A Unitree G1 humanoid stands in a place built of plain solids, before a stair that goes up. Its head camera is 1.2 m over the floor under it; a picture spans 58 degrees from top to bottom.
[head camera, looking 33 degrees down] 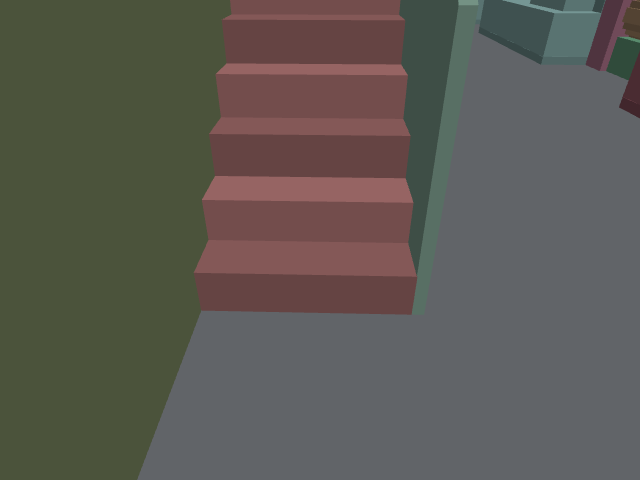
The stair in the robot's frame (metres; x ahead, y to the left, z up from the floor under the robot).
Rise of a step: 0.19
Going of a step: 0.23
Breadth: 0.85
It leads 2 degrees to the right of straight ahead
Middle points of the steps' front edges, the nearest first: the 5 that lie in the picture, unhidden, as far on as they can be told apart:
1.31 0.06 0.19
1.54 0.05 0.39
1.77 0.04 0.58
2.00 0.04 0.77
2.23 0.03 0.97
